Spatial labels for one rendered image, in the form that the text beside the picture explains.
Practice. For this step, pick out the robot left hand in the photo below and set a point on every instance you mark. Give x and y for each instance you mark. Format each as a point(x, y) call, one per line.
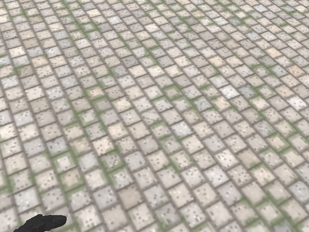
point(40, 223)

